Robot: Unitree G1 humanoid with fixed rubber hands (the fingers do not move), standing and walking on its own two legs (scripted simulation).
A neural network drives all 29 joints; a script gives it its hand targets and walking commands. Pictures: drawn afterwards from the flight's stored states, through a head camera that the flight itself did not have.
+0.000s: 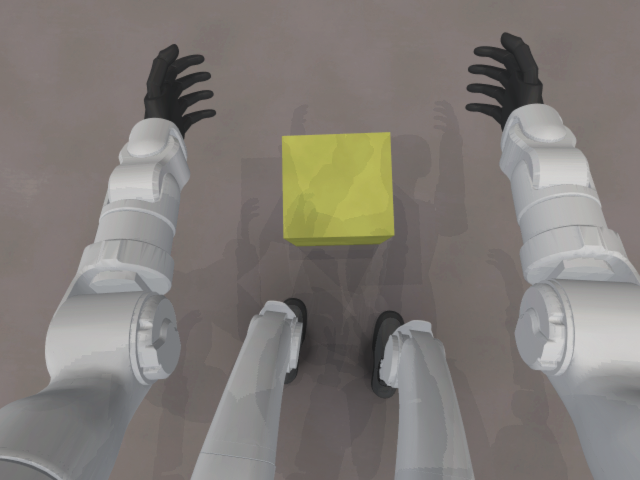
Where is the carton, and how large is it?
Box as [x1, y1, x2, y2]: [282, 132, 393, 245]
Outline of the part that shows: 389,132 282,136 283,237 295,245 370,244 380,243 393,235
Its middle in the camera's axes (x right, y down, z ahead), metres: +0.03 -0.09 +0.87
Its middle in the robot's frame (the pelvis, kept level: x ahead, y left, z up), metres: +0.49 +0.05 -0.51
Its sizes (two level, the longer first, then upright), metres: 0.210 0.200 0.250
